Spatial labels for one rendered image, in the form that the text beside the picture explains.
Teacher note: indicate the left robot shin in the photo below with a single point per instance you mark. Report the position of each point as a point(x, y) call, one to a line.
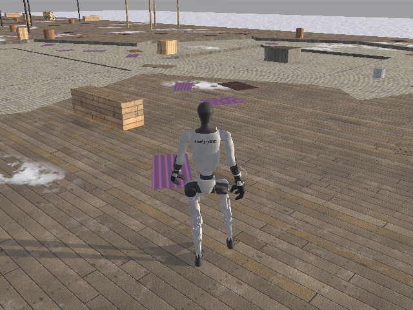
point(197, 237)

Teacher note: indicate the robot left hand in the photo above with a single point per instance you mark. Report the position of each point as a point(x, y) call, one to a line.
point(173, 179)

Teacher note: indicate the left robot thigh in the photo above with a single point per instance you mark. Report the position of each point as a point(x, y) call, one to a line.
point(193, 200)

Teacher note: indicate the robot left upper arm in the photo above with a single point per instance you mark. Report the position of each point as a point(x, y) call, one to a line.
point(182, 146)

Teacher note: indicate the left robot forearm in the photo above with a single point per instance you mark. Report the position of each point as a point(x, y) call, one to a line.
point(176, 168)

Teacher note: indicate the right robot forearm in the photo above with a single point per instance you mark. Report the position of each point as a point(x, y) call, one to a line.
point(237, 174)

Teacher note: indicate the robot right hand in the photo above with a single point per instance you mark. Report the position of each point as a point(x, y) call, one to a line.
point(241, 190)

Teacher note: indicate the robot right upper arm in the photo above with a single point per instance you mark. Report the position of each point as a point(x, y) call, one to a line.
point(229, 147)

